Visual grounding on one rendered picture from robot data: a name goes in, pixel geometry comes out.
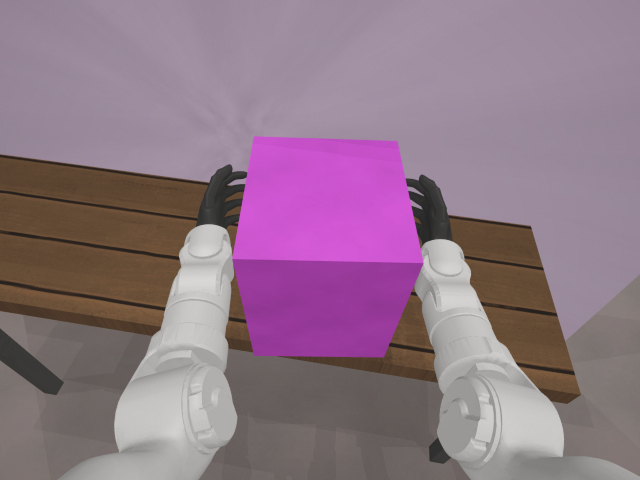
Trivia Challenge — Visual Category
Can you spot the carton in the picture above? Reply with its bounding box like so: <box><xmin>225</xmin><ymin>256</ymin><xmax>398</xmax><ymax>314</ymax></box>
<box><xmin>232</xmin><ymin>136</ymin><xmax>424</xmax><ymax>357</ymax></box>

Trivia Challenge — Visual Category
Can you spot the robot left upper arm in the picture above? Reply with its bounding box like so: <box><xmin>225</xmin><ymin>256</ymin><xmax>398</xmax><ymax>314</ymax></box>
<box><xmin>58</xmin><ymin>362</ymin><xmax>237</xmax><ymax>480</ymax></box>

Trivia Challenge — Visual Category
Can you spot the robot right hand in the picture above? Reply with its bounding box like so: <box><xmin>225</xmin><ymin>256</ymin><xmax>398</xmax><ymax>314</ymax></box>
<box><xmin>406</xmin><ymin>175</ymin><xmax>453</xmax><ymax>246</ymax></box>

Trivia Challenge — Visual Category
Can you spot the robot left forearm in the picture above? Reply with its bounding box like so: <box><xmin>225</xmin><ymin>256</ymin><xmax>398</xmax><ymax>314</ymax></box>
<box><xmin>114</xmin><ymin>224</ymin><xmax>234</xmax><ymax>449</ymax></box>

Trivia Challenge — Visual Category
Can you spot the robot right upper arm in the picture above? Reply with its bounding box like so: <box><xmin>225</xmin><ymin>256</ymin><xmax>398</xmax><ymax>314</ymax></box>
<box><xmin>437</xmin><ymin>374</ymin><xmax>640</xmax><ymax>480</ymax></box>

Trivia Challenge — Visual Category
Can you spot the table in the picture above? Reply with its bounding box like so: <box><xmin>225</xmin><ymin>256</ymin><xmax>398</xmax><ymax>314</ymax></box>
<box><xmin>0</xmin><ymin>154</ymin><xmax>581</xmax><ymax>464</ymax></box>

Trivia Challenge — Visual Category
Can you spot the robot left hand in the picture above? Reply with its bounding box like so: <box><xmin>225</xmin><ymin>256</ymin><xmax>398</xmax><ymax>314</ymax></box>
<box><xmin>196</xmin><ymin>164</ymin><xmax>247</xmax><ymax>229</ymax></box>

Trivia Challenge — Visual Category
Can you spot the robot right forearm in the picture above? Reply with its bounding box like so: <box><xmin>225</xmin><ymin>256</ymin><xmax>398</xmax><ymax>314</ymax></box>
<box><xmin>414</xmin><ymin>239</ymin><xmax>564</xmax><ymax>450</ymax></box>

